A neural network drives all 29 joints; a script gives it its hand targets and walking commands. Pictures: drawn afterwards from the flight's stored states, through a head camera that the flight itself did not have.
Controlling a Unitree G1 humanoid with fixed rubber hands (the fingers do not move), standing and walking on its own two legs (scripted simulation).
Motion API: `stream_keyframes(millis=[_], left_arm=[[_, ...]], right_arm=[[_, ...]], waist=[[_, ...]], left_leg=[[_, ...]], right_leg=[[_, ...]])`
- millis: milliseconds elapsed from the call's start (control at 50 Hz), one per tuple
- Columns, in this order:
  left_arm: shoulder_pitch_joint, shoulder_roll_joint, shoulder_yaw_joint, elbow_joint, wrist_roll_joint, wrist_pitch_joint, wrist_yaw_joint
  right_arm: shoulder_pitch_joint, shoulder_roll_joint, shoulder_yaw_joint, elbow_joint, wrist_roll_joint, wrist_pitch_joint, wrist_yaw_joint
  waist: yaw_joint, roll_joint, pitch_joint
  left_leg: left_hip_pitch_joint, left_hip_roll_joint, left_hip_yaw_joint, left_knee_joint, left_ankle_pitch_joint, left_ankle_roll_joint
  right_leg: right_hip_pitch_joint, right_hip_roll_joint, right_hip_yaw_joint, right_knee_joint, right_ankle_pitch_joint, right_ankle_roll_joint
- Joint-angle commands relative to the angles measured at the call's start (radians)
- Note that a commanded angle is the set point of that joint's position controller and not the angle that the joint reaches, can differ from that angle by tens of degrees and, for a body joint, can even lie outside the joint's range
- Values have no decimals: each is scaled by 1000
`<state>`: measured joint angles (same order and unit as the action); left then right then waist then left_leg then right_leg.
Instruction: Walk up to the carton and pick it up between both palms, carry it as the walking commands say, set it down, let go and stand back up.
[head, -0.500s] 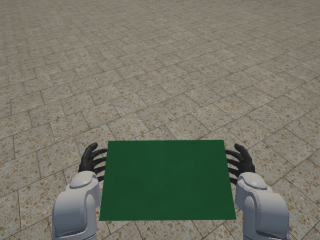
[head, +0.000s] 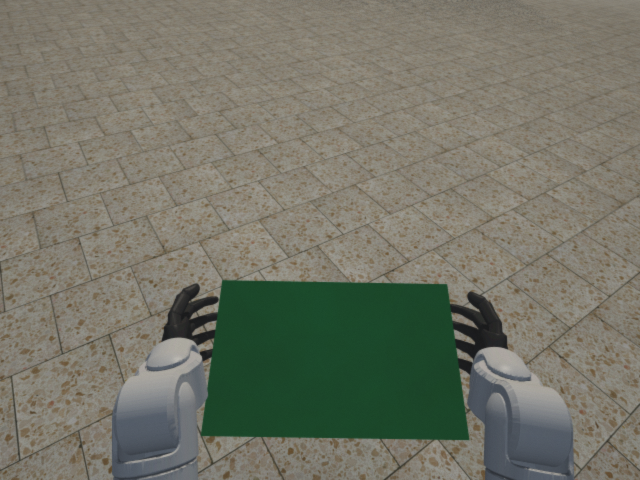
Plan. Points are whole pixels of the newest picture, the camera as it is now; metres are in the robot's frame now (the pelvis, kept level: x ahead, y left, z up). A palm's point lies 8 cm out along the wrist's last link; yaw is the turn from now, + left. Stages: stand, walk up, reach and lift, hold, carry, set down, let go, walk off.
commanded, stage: carry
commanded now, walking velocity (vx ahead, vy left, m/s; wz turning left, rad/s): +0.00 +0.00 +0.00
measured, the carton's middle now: (331, 368) +0.27 +0.00 +0.00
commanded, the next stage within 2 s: none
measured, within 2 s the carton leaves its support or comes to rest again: neither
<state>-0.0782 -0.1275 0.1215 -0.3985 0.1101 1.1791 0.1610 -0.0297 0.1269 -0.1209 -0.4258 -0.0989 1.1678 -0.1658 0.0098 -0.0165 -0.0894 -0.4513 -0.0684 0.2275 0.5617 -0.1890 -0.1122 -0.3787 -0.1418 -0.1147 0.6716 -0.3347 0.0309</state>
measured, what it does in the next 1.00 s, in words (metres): steps to the left: right foot, then left foot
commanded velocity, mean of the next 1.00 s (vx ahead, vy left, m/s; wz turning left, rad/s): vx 0.00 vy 0.20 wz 0.00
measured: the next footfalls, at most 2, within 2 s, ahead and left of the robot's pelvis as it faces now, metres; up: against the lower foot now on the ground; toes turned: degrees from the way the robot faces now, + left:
right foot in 0.54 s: -0.02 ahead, -0.09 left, +0.00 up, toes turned -10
left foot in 0.68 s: -0.17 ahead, +0.35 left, -0.01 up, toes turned -8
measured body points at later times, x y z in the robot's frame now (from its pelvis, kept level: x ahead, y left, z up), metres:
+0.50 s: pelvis -0.10 +0.10 -0.10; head -0.10 +0.16 +0.35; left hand +0.18 +0.25 -0.04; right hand +0.13 -0.09 -0.01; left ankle +0.06 +0.07 -0.71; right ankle -0.04 -0.13 -0.67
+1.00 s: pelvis -0.20 +0.27 +0.01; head -0.19 +0.27 +0.46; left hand +0.08 +0.42 +0.12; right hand +0.02 +0.07 +0.10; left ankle -0.21 +0.36 -0.72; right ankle -0.20 +0.20 -0.70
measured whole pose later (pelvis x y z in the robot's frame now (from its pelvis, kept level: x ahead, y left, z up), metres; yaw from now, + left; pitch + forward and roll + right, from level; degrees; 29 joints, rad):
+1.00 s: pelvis -0.20 +0.27 +0.01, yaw -6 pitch +4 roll -2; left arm -0.05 -0.13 0.10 -0.56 0.10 1.14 0.14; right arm 0.04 0.13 -0.08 -0.60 -0.10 1.18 -0.16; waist 0.01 0.04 -0.07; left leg -0.33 -0.04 -0.04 0.59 -0.32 0.05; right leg -0.41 0.04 -0.17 0.66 -0.37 0.00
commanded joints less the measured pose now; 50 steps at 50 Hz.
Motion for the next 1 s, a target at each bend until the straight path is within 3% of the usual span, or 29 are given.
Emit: stream_keyframes(millis=[0,100,240,300,320,340,360,380,400,420,440,460,480,500,520,540,560,580,600,620,640,660,680,700,740,780,840,940,980], left_arm=[[-433,-867,-718,-70,-381,-12,-240],[-416,-896,-701,-55,-368,-31,-238],[-410,-916,-715,-47,-358,-12,-233],[-407,-944,-726,-69,-367,-10,-234],[-385,-948,-724,-77,-372,-8,-233],[-380,-942,-717,-80,-381,-4,-226],[-375,-918,-709,-88,-381,5,-222],[-405,-895,-734,-108,-372,19,-231],[-475,-902,-753,-114,-384,47,-232],[-453,-922,-729,-76,-360,73,-221],[-427,-944,-731,-71,-351,65,-216],[-425,-968,-753,-82,-356,34,-221],[-392,-1007,-750,-89,-368,11,-222],[-393,-1051,-727,-151,-392,-33,-221],[-401,-1102,-727,-212,-429,-79,-224],[-258,-987,-658,-194,-345,-69,-219],[-300,-925,-683,-209,-366,-55,-220],[-262,-837,-653,-127,-327,2,-220],[-270,-808,-662,-151,-339,31,-219],[-284,-821,-675,-164,-330,32,-221],[-330,-872,-727,-184,-352,16,-218],[-334,-904,-731,-173,-348,7,-218],[-233,-893,-692,-116,-320,-1,-214],[-330,-872,-708,-183,-351,-14,-221],[-419,-920,-745,-169,-387,-8,-250],[-440,-966,-792,-197,-436,-10,-257],[-374,-948,-789,-222,-430,-27,-251],[-247,-857,-704,-161,-353,-10,-237],[-194,-836,-661,-119,-330,11,-235]], right_arm=[[-448,823,681,-71,371,-9,244],[-473,838,708,-92,388,-21,252],[-456,802,650,-64,380,-1,270],[-461,808,643,-95,387,-1,279],[-474,807,645,-120,394,-1,281],[-475,804,648,-142,405,6,280],[-464,793,646,-166,415,14,281],[-430,802,648,-151,414,14,279],[-425,785,614,-126,403,12,275],[-450,730,586,-125,407,21,269],[-439,728,555,-117,408,20,279],[-454,783,575,-119,394,5,299],[-503,845,626,-140,412,-12,309],[-557,909,710,-189,442,-46,314],[-617,972,793,-340,510,-79,315],[-551,928,758,-299,520,-78,310],[-511,794,728,-329,502,-66,294],[-405,665,658,-205,447,-32,269],[-385,594,634,-200,427,-12,250],[-379,637,632,-195,414,-20,243],[-364,720,648,-197,403,-38,251],[-354,789,660,-186,393,-47,261],[-406,800,687,-202,409,-47,266],[-389,803,684,-258,419,-50,272],[-442,817,668,-259,376,-53,261],[-462,833,664,-306,384,-73,259],[-409,826,696,-321,385,-77,258],[-375,787,748,-302,369,-31,244],[-374,760,757,-292,371,1,233]], waist=[[-5,88,-220],[-11,-52,-235],[-22,38,-182],[-4,97,-159],[19,44,-157],[14,-229,-146],[-20,-496,-135],[-94,-335,-122],[-131,55,-10],[-53,622,82],[-17,761,101],[20,726,27],[64,719,-66],[166,213,-217],[164,-862,-182],[62,-696,-118],[4,-488,-99],[-10,-168,-101],[-1,-12,-137],[-8,90,-202],[-41,138,-263],[-24,301,-210],[15,607,-167],[-35,498,-53],[-24,254,-58],[-8,291,-137],[-15,241,-220],[-17,161,-248],[17,61,-276]], left_leg=[[117,237,-277,-289,-278,-163],[164,243,-296,-45,-303,-136],[24,281,-345,16,-432,-184],[-81,277,-332,30,-489,-264],[-88,231,-295,207,-504,-315],[43,174,-320,718,-554,-297],[380,189,-496,1184,-650,-216],[561,285,-621,1002,-601,-99],[238,344,-795,279,-706,16],[-263,390,-918,-410,-1059,-25],[-488,327,-638,-638,-1031,-230],[-607,227,-302,-645,-794,-515],[-621,95,91,-664,-440,-842],[-521,-60,287,212,-165,-970],[-108,-71,-140,1981,-608,-633],[-91,151,-639,2205,-902,-274],[-1,228,-796,1951,-894,-61],[-37,214,-658,1282,-677,61],[-121,154,-383,497,-622,77],[-9,49,-167,235,-557,52],[142,34,-137,-74,-470,49],[315,70,-255,53,-224,54],[387,410,-673,147,892,77],[247,378,-771,4,972,74],[184,331,-730,-44,455,141],[316,299,-566,28,532,177],[450,294,-500,14,751,206],[385,248,-430,-42,660,249],[156,224,-373,44,616,199]], right_leg=[[-34,8,-3,15,-76,-40],[-144,-66,44,-31,-51,-3],[-272,-73,18,182,-95,11],[-234,-58,-27,259,-137,-2],[-234,-85,-27,226,-146,-38],[-449,-189,94,116,-147,-102],[-929,-324,230,-7,-191,-109],[-1125,-276,51,64,-146,10],[-881,-65,-21,399,-238,110],[-586,178,-25,852,-330,75],[-371,266,16,1042,-334,12],[-100,264,-88,998,-310,-9],[242,281,-345,784,-367,-12],[508,39,-252,318,-400,-145],[-239,-348,376,-150,-331,-335],[-493,-269,296,-44,126,-180],[-721,-334,420,-45,12,-125],[-492,-185,294,54,89,-39],[-132,-111,207,33,164,-2],[-22,-57,181,76,120,-55],[-10,-9,119,274,215,-76],[-307,46,77,431,-118,-58],[-575,138,65,607,-334,35],[-589,164,143,713,-394,31],[-532,143,155,745,-228,23],[-510,121,86,717,-128,10],[-399,122,52,505,-150,-21],[-45,169,-23,-22,-102,-34],[286,73,63,-283,139,-46]])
